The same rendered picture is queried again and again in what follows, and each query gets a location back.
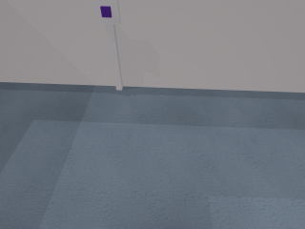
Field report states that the button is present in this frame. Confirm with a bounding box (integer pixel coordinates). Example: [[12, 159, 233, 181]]
[[100, 6, 112, 18]]

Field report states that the panel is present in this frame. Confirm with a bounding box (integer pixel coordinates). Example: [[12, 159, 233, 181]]
[[92, 0, 123, 91]]

